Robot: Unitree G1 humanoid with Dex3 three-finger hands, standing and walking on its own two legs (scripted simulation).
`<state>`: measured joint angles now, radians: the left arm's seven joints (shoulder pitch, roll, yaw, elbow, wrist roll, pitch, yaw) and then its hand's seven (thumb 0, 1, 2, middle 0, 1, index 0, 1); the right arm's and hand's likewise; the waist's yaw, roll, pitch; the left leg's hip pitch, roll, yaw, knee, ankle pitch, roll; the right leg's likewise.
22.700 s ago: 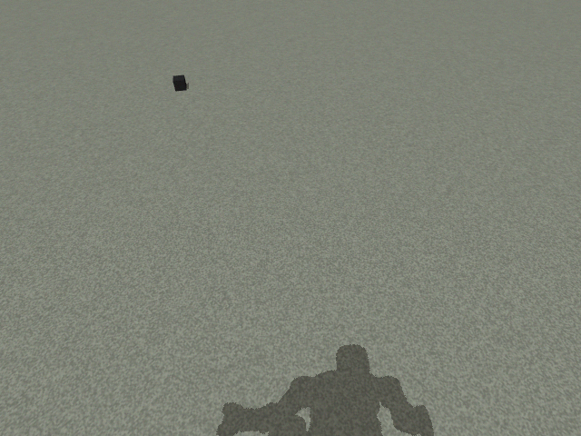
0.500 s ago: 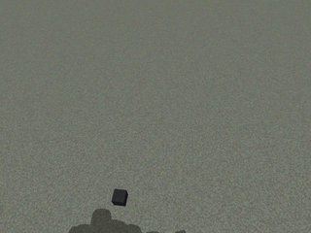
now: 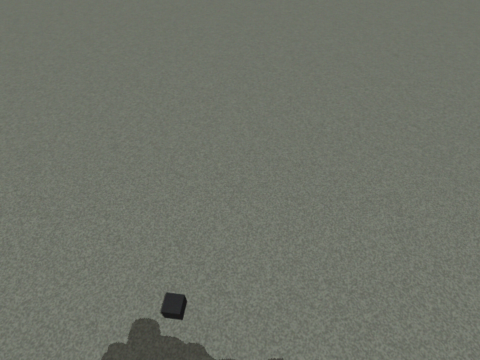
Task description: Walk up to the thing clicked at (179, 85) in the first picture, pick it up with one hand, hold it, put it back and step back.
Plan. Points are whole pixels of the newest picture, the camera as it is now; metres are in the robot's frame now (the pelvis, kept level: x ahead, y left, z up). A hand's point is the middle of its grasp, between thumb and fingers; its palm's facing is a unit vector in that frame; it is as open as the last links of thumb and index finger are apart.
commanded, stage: stand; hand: left
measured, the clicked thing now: (174, 306) +0.45 +0.27 -0.74
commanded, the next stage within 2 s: walk up in 1.42 s
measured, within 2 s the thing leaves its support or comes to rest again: neither
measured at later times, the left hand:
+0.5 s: hand out of the picture +0.09 +0.25 -0.15, palm faces -0.01 -0.94 -0.35, open 7.4 cm
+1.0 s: hand out of the picture +0.08 +0.25 -0.15, palm faces -0.01 -0.94 -0.35, open 7.4 cm
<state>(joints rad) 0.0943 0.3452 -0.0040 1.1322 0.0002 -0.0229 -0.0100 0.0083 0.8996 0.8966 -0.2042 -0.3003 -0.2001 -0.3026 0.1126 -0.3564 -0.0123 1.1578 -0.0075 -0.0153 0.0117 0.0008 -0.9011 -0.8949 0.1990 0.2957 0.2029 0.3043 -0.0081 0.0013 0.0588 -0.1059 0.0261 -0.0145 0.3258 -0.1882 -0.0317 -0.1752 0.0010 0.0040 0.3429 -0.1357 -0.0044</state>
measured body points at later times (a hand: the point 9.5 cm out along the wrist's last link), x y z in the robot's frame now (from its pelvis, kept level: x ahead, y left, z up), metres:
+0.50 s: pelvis +0.01 +0.00 +0.00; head +0.03 -0.01 +0.45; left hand +0.09 +0.30 -0.13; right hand +0.10 -0.30 -0.14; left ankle -0.01 +0.14 -0.75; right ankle +0.03 -0.12 -0.75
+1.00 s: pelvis +0.01 +0.00 +0.00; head +0.02 -0.01 +0.45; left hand +0.09 +0.30 -0.13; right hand +0.08 -0.30 -0.14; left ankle -0.01 +0.14 -0.75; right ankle +0.03 -0.12 -0.75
